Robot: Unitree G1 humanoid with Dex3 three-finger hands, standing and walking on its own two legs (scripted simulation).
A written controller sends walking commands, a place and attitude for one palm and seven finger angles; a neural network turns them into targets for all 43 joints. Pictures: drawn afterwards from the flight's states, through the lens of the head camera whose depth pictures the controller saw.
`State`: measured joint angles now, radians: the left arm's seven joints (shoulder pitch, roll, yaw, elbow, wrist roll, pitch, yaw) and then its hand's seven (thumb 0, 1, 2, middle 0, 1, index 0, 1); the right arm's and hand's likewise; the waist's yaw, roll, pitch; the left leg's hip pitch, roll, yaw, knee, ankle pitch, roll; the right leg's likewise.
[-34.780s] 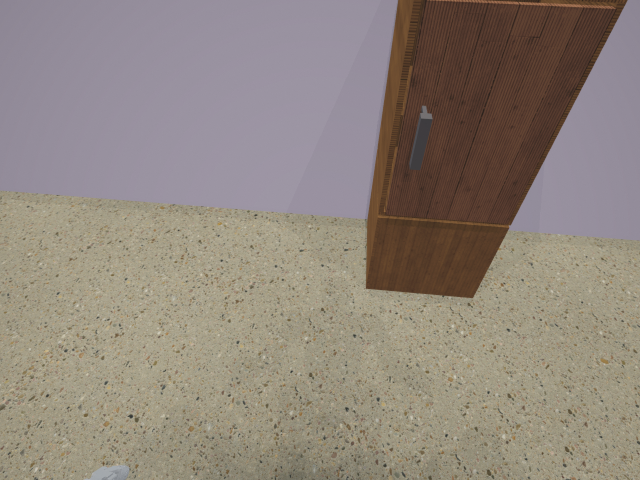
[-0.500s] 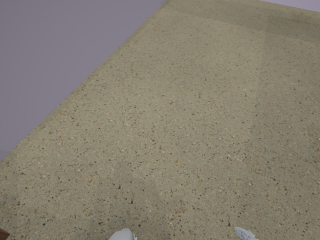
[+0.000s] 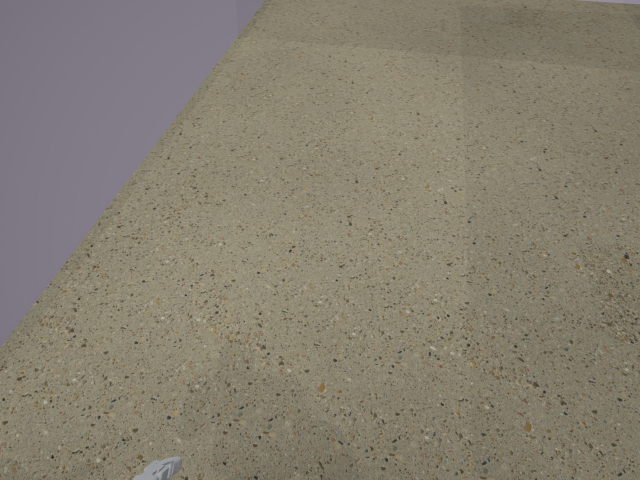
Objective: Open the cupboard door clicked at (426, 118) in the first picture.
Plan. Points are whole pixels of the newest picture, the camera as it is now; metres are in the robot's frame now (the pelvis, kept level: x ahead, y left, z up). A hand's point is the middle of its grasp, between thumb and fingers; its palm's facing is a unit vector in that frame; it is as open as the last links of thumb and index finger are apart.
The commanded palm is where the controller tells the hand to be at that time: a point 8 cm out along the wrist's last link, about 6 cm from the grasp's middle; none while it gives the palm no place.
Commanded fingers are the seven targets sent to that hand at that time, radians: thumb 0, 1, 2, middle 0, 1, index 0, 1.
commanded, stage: walk to a spot facing it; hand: left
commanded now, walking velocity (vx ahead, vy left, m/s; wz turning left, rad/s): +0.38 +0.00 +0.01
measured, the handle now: out of the picture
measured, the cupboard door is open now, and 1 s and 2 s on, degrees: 48 48 48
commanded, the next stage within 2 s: turn to face it in 0.34 s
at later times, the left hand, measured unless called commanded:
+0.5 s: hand (202, 395) +0.26 +0.20 -0.16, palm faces +0.03 -0.99 -0.17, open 7.4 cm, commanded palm none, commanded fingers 0.00 0.90 0.90 -0.20 -0.30 -0.20 -0.30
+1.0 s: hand (211, 340) +0.37 +0.21 -0.18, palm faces +0.29 -0.94 -0.20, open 7.3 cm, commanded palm none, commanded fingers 0.00 0.90 0.90 -0.20 -0.30 -0.20 -0.30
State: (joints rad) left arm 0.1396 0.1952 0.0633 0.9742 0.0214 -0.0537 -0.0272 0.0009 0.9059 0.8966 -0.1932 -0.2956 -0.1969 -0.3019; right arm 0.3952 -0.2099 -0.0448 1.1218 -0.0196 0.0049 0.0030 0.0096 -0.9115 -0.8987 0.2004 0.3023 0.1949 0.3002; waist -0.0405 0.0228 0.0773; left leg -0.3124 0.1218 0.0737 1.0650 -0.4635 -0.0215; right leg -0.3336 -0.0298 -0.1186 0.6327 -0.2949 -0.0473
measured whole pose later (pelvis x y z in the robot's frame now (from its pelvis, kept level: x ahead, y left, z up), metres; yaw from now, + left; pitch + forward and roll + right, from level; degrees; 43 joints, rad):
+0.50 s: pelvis +0.23 +0.02 +0.01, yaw -1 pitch -1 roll +0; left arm 0.24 0.18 0.06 1.04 0.03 -0.01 -0.03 0.01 0.91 0.90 -0.19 -0.30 -0.20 -0.30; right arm 0.24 -0.17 -0.05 1.02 -0.03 -0.06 -0.02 -0.01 -0.94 -0.90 0.20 0.30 0.20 0.30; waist 0.01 -0.02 0.05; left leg -0.25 0.05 0.14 0.48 -0.21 0.02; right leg -0.48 -0.10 -0.06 1.01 -0.33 0.01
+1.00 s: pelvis +0.35 +0.00 +0.00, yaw +16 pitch +1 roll +0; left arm 0.17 0.23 0.07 0.96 0.02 0.05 0.01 0.00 0.91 0.90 -0.20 -0.30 -0.20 -0.30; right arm 0.17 -0.20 -0.05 0.93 -0.03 0.01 0.00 0.00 -0.91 -0.90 0.20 0.30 0.19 0.30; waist -0.02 -0.07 0.07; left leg -0.38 0.03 0.10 0.66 -0.31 0.03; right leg -0.40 -0.13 -0.12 0.98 -0.53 0.07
